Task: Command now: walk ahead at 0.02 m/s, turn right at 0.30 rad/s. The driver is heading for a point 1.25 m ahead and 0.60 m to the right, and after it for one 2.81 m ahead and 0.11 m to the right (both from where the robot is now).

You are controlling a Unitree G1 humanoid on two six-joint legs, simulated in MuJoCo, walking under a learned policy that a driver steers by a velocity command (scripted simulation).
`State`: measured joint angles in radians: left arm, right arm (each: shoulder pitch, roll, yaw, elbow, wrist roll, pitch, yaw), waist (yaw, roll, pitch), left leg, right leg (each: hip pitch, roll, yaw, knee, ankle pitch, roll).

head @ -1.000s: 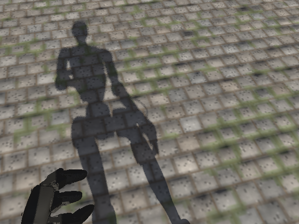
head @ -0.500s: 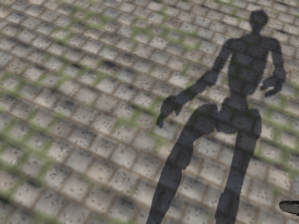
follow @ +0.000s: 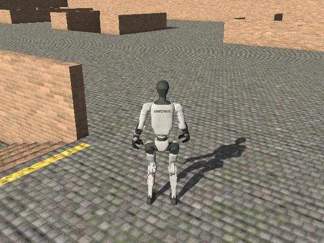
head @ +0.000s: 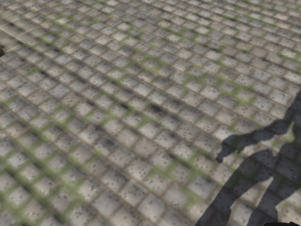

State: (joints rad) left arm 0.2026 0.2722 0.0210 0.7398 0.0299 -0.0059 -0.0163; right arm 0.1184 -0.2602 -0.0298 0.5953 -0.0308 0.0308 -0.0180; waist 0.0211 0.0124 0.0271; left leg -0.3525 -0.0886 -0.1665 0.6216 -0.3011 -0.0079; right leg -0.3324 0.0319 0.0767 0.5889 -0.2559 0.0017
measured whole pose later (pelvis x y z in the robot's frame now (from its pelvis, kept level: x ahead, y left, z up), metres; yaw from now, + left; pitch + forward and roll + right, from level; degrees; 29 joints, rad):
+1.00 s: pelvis +0.23 -0.13 +0.00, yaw -48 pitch +2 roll +0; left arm 0.16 0.31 0.06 0.63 0.00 0.01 0.00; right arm 0.15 -0.33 -0.03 0.66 -0.02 -0.02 -0.04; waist 0.01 0.02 0.07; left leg -0.67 0.07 -0.10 1.01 -0.29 -0.10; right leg -0.39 0.13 0.09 0.48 -0.12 -0.08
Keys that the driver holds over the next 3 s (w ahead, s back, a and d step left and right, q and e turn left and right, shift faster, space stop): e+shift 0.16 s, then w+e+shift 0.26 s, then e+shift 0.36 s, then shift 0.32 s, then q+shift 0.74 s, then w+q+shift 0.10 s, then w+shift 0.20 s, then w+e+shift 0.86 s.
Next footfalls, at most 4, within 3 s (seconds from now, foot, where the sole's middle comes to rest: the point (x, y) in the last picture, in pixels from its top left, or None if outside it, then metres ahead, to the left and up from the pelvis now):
0.26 left None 0.05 0.11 -0.76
0.70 right None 0.25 -0.25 -0.76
1.14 left None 0.44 -0.11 -0.76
1.50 right None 0.25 -0.26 -0.76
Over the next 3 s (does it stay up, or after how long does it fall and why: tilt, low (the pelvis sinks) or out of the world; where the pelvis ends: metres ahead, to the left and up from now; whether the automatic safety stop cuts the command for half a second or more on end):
stays up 1.09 -0.18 -0.01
